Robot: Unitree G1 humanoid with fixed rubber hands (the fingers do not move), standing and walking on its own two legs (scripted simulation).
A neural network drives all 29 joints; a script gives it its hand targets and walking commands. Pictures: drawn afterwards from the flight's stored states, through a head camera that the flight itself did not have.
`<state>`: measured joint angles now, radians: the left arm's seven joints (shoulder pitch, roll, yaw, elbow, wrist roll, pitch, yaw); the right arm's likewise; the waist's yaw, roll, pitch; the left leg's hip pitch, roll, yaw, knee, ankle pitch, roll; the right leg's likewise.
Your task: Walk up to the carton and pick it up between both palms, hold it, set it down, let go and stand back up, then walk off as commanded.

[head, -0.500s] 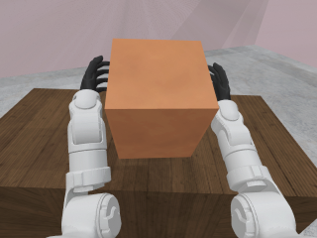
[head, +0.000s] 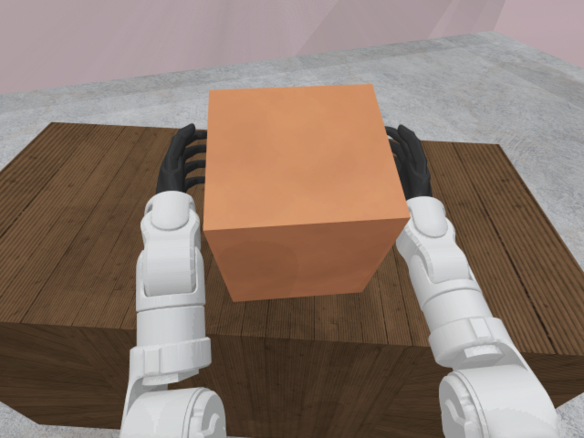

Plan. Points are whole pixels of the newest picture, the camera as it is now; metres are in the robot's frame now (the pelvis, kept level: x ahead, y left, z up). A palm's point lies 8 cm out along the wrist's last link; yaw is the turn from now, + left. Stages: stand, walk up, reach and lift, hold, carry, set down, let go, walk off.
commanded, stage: set down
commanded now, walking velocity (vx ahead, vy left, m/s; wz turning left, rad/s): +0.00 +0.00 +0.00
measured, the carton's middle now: (295, 204) +0.41 +0.01 +0.13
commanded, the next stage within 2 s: none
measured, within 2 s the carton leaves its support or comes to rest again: neither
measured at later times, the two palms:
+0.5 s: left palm (183, 197) +0.37 +0.15 +0.18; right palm (412, 186) +0.40 -0.14 +0.17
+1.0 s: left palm (193, 208) +0.38 +0.15 +0.15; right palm (407, 187) +0.42 -0.15 +0.15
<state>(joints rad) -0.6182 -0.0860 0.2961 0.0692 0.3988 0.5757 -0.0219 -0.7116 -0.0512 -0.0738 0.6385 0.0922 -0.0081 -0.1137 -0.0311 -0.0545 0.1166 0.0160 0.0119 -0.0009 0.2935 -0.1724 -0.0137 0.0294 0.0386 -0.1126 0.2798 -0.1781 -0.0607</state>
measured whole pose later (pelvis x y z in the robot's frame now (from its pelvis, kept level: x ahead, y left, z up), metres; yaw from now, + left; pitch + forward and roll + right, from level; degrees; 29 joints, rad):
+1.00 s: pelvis +0.00 -0.01 +0.00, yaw -1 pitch +0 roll +1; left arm -0.68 -0.18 0.41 0.34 0.40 0.44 0.09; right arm -0.88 -0.08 -0.31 1.01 -0.09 -0.09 0.04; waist 0.04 -0.03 0.00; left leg -0.13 0.02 0.01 0.27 -0.14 -0.03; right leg -0.14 0.05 -0.10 0.29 -0.15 -0.08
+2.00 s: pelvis +0.00 -0.02 +0.00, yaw -3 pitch +9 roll +1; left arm -0.73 -0.27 0.53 0.47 0.42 0.30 0.15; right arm -0.98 -0.13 -0.47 1.15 -0.26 -0.12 0.13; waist 0.12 -0.01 -0.08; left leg -0.31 0.04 0.04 0.27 -0.12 -0.03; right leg -0.34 0.07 -0.08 0.31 -0.14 -0.10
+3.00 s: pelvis +0.00 -0.02 +0.00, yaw -3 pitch +9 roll +1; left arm -0.70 -0.30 0.55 0.48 0.47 0.23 0.14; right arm -0.92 -0.10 -0.55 1.11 -0.33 -0.14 0.15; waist 0.11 -0.01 -0.06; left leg -0.31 0.04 0.05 0.27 -0.12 -0.03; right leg -0.34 0.07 -0.08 0.31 -0.14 -0.10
